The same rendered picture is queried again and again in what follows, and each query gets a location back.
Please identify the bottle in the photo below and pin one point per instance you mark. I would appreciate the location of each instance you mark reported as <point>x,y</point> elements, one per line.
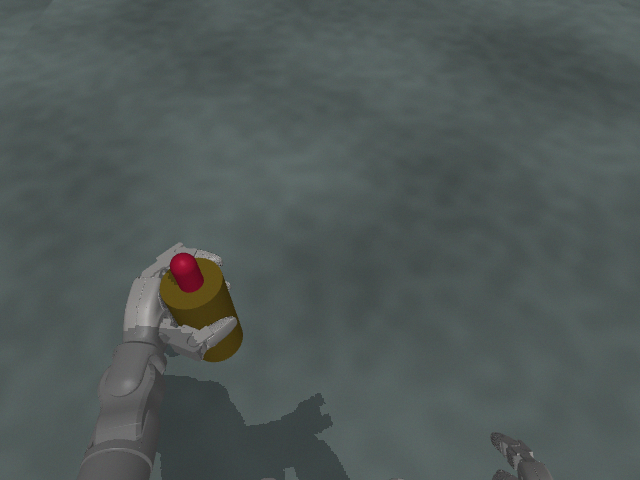
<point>196,294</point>

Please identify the left robot hand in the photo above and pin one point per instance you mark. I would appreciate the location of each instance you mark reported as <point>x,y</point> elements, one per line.
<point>148,319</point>

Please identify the right robot hand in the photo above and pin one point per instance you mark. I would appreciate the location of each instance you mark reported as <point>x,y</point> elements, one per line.
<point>520,457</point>

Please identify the left robot arm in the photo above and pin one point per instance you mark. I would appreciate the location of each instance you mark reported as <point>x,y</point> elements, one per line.
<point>125,437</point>

